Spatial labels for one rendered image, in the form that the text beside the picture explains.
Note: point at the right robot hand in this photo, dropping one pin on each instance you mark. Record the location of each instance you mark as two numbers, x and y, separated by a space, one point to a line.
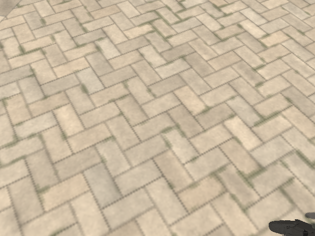
292 227

